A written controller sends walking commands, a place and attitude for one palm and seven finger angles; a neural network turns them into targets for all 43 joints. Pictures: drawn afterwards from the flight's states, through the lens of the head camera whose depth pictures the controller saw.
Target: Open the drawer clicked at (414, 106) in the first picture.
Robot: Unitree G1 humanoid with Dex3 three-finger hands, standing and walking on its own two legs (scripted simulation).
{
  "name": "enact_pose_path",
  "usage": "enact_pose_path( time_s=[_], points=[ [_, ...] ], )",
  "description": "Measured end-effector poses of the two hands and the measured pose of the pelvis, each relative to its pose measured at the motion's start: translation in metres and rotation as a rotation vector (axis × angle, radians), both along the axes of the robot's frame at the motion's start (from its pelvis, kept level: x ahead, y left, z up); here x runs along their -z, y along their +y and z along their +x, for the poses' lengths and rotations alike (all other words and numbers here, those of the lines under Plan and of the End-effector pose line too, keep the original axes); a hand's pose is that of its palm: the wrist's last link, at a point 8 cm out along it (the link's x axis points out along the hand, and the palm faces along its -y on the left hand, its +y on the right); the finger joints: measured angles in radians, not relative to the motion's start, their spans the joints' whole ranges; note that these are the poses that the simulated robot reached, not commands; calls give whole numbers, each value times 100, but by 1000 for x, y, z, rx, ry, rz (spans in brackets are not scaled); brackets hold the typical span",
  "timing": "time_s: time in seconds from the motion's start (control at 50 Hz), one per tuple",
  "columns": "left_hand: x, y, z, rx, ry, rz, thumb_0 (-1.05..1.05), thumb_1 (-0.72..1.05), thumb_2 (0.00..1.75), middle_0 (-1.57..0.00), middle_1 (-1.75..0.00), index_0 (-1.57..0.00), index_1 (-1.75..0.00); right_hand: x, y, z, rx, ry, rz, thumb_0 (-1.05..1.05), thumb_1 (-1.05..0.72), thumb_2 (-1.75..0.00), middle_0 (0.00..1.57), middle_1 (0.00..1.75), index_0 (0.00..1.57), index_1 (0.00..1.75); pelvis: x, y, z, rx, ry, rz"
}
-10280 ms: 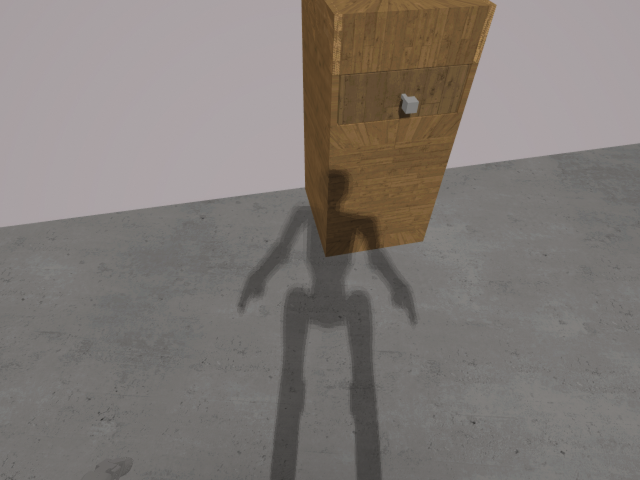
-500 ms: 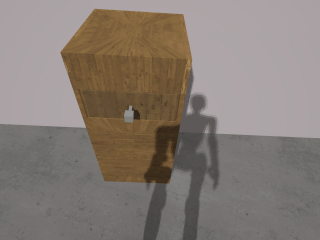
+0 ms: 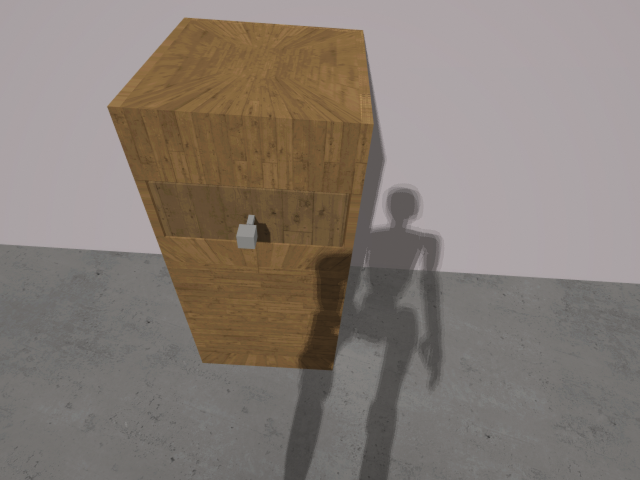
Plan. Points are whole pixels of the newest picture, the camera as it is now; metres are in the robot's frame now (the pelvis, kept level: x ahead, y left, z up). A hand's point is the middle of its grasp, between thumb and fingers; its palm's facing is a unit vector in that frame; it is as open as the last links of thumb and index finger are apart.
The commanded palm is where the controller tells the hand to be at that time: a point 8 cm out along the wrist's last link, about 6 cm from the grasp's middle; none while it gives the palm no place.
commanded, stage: shuffle to correct the standing spot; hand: left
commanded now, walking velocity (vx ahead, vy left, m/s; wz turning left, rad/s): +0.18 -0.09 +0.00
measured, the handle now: (248, 230) +0.58 +0.19 -0.08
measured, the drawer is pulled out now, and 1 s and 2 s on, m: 0.00 0.00 0.00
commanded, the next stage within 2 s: come to a stop and stand still in 0.20 s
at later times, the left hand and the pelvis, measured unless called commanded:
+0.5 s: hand out of the picture +0.11 +0.15 -0.17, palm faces +0.00 -0.98 -0.21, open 7.3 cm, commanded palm none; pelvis +0.07 -0.04 +0.00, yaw -1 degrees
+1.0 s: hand out of the picture +0.10 +0.13 -0.18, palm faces +0.07 -0.98 -0.18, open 7.3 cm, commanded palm none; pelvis +0.06 -0.05 +0.00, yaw +0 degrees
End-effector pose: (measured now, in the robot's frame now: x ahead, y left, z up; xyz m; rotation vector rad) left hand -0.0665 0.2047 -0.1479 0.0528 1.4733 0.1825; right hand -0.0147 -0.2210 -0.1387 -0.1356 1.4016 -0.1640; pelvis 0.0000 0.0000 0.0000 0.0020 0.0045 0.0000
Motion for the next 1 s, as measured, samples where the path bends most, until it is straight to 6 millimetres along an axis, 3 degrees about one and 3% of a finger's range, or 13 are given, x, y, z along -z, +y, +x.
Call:
enact_pose_path(
  time_s=[0.14, 0.22, 0.38, 0.44, 0.52, 0.62, 0.78, 0.86, 1.0],
  points=[
    [8, -16, 2, -16, 63, -61, 0, 91, 90, -20, -30, -20, -30, -6, -5, 60, -38, -94, -43, 1, -93, -90, 20, 29, 20, 30, 4, 2, 25, -10, 2, -18],
    [21, -14, 19, 17, 94, -89, 0, 91, 90, -20, -30, -20, -30, -2, -3, 82, -20, -157, -65, 1, -93, -90, 20, 29, 20, 30, 13, 3, 40, 14, -3, -9],
    [4, -6, 121, 89, -76, -29, 1, 91, 90, -20, -30, -19, -30, -9, -6, 63, 25, -64, -29, 0, -92, -90, 20, 29, 20, 30, -3, -12, 61, 22, 6, -6],
    [-2, -3, 150, 107, -110, 29, 2, 94, 90, -20, -30, -19, -30, -4, -10, 55, 43, -15, 7, 0, -91, -90, 20, 29, 20, 30, -3, -25, 68, 22, 3, -5],
    [-3, -14, 180, 127, -171, 86, 2, 94, 90, -20, -30, -19, -30, 14, -22, 50, 65, 40, 61, 0, -91, -90, 21, 30, 20, 30, 7, -48, 77, 19, -4, 24],
    [-7, -35, 200, 122, -208, 104, 1, 94, 90, -20, -30, -19, -30, 26, -43, 58, 69, 69, 80, 0, -91, -90, 20, 29, 20, 30, 11, -61, 82, 2, -6, 14],
    [-3, -34, 203, 73, -274, 79, 0, 93, 90, -20, -30, -20, -30, 7, -65, 97, 4, -31, -5, 0, -91, -90, 20, 29, 20, 30, 8, -59, 70, -17, -1, 20],
    [12, -26, 190, 54, -250, 48, 0, 92, 90, -20, -30, -20, -30, 2, -64, 106, -8, -109, -55, 0, -91, -90, 20, 29, 20, 30, 14, -50, 63, -16, -10, 6],
    [4, -21, 155, 50, -168, 49, 0, 92, 90, -20, -30, -20, -30, -4, -51, 110, -29, -130, -41, 0, -92, -90, 20, 29, 20, 30, 4, -46, 58, -3, 6, 11]
  ],
)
